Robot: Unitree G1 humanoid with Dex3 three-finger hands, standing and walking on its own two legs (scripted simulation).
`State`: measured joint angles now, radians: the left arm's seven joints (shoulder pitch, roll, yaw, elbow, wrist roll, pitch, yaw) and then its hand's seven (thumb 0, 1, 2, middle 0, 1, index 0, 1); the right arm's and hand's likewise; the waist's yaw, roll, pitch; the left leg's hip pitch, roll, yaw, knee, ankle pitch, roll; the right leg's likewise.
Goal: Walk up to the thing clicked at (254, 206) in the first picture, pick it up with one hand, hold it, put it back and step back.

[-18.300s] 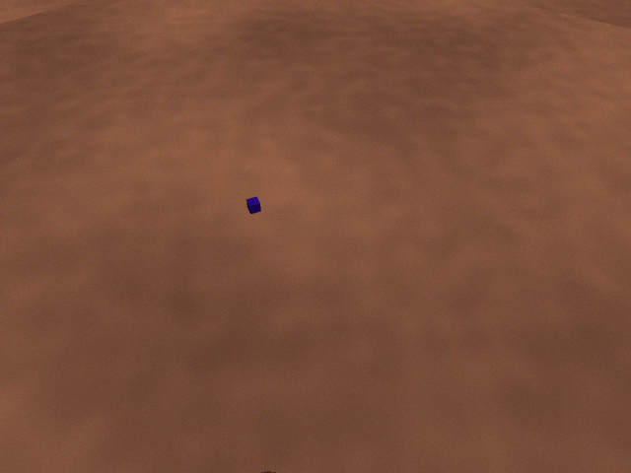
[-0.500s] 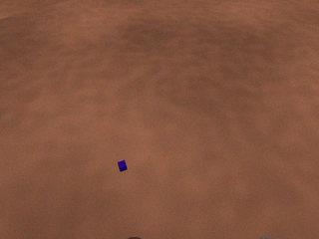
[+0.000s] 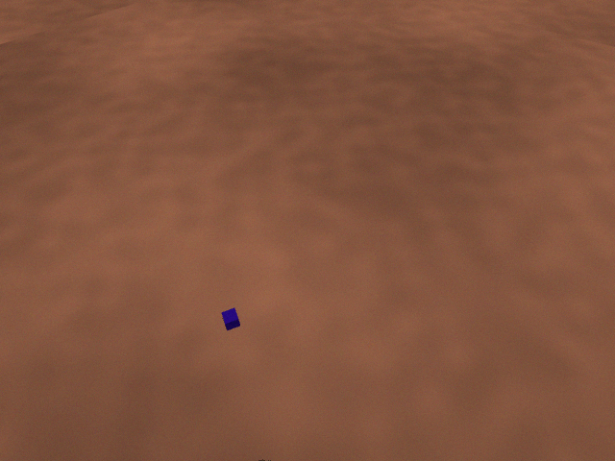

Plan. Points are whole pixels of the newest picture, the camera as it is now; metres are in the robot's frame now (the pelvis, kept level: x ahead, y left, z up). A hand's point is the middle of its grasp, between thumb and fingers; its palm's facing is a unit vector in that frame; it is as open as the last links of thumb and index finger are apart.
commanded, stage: stand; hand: left
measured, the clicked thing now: (231, 319) +0.73 +0.29 -0.76
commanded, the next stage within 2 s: walk up in 0.42 s
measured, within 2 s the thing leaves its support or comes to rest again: neither
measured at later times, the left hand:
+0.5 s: hand out of the picture +0.09 +0.25 -0.15, palm faces -0.02 -0.94 -0.33, open 7.3 cm
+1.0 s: hand out of the picture +0.18 +0.36 -0.17, palm faces -0.06 -0.95 -0.32, open 7.3 cm
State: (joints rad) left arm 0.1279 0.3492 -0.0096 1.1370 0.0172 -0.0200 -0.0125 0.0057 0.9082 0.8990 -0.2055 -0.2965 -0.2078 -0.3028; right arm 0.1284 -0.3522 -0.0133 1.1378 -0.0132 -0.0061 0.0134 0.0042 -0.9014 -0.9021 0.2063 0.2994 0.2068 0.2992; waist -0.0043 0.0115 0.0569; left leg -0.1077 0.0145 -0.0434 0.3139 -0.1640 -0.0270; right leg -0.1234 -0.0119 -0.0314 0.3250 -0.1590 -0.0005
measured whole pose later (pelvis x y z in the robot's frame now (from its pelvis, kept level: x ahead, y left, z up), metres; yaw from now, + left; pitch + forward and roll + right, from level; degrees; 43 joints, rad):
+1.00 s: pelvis +0.15 +0.09 -0.01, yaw +0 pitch -4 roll -1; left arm 0.32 0.44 0.06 0.96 0.02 -0.01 -0.06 0.01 0.91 0.90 -0.20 -0.30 -0.21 -0.30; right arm 0.33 -0.36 -0.06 0.92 -0.02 -0.08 0.04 0.00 -0.90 -0.90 0.21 0.30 0.21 0.30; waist -0.02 -0.07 0.07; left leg -0.13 -0.01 0.09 0.43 -0.23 0.05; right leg -0.46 -0.02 0.10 0.99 -0.26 -0.02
